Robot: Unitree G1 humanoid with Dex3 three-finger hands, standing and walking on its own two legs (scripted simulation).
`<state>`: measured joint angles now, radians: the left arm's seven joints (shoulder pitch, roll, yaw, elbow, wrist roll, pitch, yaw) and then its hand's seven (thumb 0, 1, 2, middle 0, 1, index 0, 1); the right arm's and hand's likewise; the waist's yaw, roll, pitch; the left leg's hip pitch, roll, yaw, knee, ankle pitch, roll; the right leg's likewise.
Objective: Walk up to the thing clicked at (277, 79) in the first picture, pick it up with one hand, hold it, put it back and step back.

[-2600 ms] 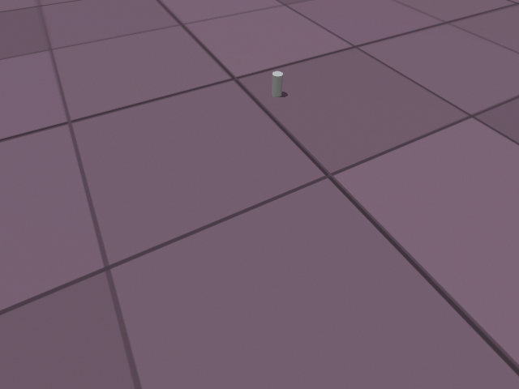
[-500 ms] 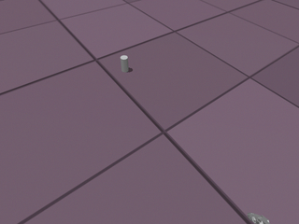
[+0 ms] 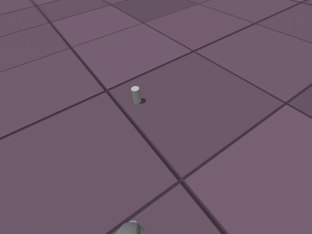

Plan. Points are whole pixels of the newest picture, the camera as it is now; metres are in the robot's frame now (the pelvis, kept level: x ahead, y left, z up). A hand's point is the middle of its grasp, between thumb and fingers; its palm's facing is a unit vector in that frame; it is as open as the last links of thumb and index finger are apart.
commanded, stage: walk up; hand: left
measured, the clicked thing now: (136, 95) +1.39 +0.31 -0.70
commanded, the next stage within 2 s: none
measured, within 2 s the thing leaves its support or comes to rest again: neither
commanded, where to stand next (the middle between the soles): +1.03 +0.10 m, yaw +0 degrees
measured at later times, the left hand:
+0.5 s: hand (74, 173) +0.34 +0.34 -0.15, palm faces -0.02 -0.94 -0.34, open 7.4 cm
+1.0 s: hand (92, 131) +0.52 +0.31 -0.12, palm faces +0.02 -0.91 -0.41, open 7.4 cm
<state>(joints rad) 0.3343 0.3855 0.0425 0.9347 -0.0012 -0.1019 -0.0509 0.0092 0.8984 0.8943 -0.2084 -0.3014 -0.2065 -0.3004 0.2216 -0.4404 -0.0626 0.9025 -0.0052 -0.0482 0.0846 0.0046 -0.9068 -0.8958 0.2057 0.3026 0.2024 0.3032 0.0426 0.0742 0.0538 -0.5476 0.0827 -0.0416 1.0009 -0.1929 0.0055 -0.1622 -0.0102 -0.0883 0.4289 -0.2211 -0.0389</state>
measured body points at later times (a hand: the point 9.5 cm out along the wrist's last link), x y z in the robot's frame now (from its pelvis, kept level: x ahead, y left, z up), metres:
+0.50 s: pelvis +0.26 +0.06 +0.00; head +0.28 +0.09 +0.45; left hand +0.34 +0.39 -0.12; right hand +0.34 -0.25 -0.10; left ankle +0.25 +0.16 -0.74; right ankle +0.35 -0.10 -0.68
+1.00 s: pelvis +0.47 +0.03 +0.00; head +0.48 +0.01 +0.45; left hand +0.52 +0.35 -0.09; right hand +0.56 -0.28 -0.13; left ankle +0.55 +0.21 -0.68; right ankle +0.50 -0.07 -0.74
